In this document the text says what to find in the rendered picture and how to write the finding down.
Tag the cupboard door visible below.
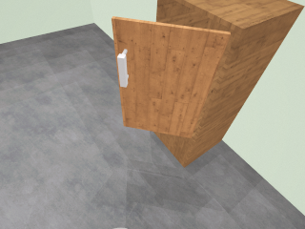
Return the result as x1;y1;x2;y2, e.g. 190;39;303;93
112;16;231;138

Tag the handle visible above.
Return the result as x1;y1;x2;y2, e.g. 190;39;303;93
117;49;129;88

